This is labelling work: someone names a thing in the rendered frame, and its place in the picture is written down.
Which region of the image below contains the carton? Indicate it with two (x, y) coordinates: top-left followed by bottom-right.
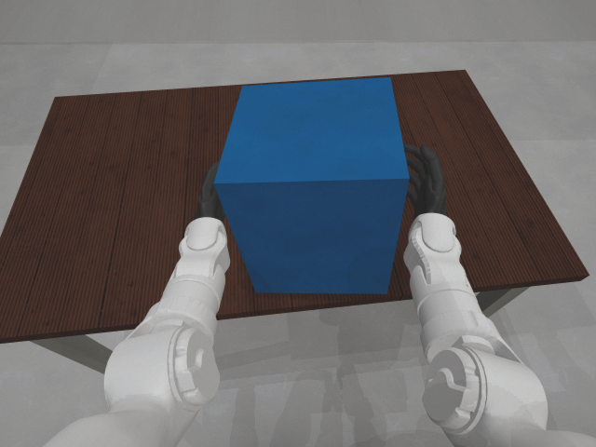
(213, 77), (410, 294)

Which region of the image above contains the robot right hand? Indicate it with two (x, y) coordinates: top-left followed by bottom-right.
(403, 143), (446, 219)

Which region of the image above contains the robot right forearm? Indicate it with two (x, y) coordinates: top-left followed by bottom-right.
(403, 213), (548, 403)

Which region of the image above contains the left robot upper arm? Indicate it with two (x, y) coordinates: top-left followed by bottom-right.
(42, 325), (220, 447)

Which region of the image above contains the table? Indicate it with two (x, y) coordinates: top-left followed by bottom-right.
(0, 70), (589, 374)

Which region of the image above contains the robot left hand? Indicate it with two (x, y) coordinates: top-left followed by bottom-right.
(196, 160), (226, 222)

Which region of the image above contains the robot left forearm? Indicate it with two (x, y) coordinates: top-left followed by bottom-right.
(104, 217), (230, 407)

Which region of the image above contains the right robot upper arm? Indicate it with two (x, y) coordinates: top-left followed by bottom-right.
(422, 345), (596, 447)

